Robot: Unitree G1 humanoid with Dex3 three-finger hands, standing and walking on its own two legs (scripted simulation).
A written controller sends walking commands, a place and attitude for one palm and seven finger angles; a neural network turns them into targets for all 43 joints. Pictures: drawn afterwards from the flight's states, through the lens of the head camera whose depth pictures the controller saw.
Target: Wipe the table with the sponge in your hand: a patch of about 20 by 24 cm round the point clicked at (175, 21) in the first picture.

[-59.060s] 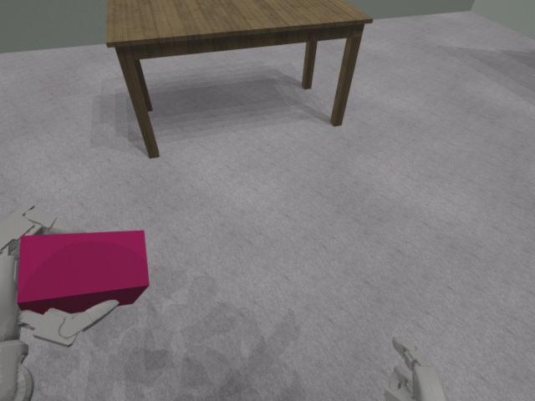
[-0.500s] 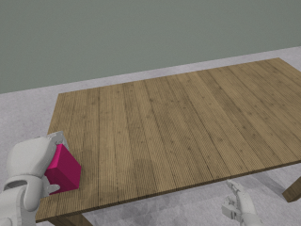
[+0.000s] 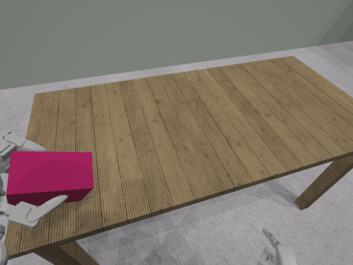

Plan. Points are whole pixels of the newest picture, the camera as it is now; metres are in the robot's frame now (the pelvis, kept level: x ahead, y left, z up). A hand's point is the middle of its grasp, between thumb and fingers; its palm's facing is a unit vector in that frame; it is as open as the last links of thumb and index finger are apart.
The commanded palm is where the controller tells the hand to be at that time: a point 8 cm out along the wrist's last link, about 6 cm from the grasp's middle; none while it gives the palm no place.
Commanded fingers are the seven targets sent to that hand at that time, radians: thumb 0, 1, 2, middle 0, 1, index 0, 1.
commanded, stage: step back with the hand held close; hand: left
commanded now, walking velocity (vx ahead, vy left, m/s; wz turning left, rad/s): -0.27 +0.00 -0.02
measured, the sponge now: (62, 179) +0.23 +0.22 +0.15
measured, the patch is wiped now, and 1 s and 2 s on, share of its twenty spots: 1.00 1.00 1.00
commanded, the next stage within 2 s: stop stepping back and stand still in 0.78 s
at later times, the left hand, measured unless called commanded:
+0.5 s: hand (11, 231) +0.13 +0.24 +0.17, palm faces +0.39 -0.87 -0.31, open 10.3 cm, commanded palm +0.07 +0.29 +0.19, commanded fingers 0.00 0.10 1.30 -1.20 -1.60 -1.20 -1.60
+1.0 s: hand out of the picture +0.00 +0.22 +0.17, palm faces +0.30 -0.87 -0.39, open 10.3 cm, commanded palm -0.05 +0.27 +0.19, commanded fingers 0.00 0.10 1.30 -1.20 -1.60 -1.20 -1.60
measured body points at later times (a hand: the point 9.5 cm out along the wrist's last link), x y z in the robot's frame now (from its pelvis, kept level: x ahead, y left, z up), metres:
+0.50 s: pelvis -0.07 +0.01 -0.01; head -0.06 +0.03 +0.44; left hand +0.11 +0.28 +0.19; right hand +0.13 -0.22 -0.07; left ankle -0.02 +0.13 -0.72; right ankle -0.02 -0.13 -0.72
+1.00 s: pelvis -0.22 -0.01 +0.01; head -0.22 +0.02 +0.46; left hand -0.02 +0.27 +0.19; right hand -0.06 -0.25 -0.06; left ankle -0.26 +0.11 -0.66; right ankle -0.16 -0.14 -0.72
